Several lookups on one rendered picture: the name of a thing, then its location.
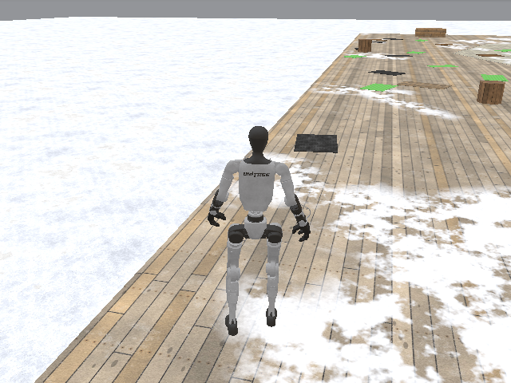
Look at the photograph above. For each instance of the right robot thigh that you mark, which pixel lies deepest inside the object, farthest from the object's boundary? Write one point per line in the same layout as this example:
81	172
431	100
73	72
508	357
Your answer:
274	236

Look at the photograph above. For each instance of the right robot forearm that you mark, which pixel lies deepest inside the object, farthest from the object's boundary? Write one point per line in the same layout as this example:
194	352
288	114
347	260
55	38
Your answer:
298	213

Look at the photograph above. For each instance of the robot right hand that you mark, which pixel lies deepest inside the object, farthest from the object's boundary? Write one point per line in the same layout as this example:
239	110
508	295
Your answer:
305	230

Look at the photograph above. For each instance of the robot right upper arm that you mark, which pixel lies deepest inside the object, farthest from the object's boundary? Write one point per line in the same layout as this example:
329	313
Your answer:
282	170

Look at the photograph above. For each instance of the robot left upper arm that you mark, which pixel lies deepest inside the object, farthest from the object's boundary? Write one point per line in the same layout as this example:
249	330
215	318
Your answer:
226	180

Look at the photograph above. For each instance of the humanoid robot head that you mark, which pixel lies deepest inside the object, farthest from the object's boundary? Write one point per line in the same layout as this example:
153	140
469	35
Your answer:
258	137

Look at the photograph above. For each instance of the left robot forearm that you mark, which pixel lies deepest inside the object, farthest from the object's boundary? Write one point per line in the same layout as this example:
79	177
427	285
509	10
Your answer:
216	205

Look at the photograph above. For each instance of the robot left hand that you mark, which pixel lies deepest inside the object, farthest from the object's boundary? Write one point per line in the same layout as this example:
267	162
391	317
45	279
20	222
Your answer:
211	220

